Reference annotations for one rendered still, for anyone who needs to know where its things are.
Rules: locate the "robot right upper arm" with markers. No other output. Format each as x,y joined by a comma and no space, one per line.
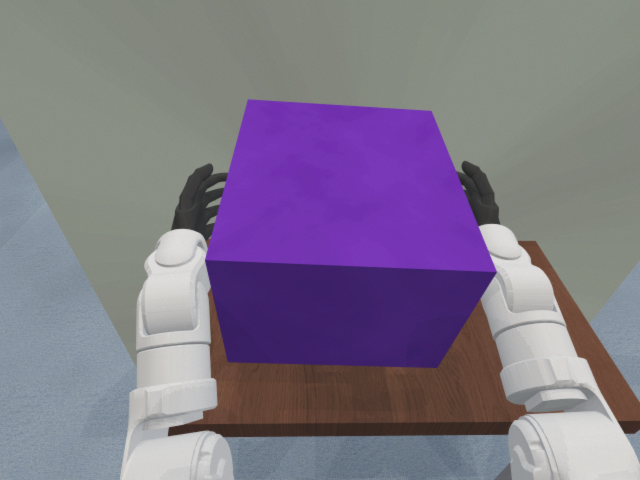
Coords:
569,446

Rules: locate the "robot left hand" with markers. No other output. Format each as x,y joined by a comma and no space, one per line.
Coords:
191,212

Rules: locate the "robot left upper arm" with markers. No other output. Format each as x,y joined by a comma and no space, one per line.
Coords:
200,455

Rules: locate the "left robot forearm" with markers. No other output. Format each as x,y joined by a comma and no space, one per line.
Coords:
174,384

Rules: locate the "right robot forearm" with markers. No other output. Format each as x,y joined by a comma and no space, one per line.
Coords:
541,369

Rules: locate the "carton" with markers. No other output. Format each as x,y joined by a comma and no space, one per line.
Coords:
343,237

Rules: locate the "table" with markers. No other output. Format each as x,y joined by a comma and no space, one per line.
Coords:
464,395

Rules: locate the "robot right hand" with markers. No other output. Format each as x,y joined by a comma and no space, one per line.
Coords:
479,194

